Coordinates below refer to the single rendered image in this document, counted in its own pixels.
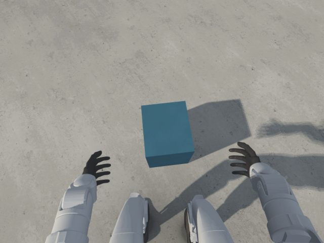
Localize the robot thigh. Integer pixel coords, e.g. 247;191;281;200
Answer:
187;199;234;243
109;197;148;243

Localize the left robot forearm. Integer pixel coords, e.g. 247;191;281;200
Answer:
45;174;97;243

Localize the left robot thigh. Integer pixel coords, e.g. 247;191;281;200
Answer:
109;197;148;243

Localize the right robot thigh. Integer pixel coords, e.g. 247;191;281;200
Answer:
187;199;234;243

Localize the robot right hand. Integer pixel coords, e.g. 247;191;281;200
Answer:
229;142;260;177

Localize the right robot forearm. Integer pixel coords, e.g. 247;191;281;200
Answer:
250;163;323;243

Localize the robot left hand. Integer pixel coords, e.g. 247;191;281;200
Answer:
82;151;111;186

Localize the carton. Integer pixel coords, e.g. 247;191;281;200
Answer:
141;101;195;168

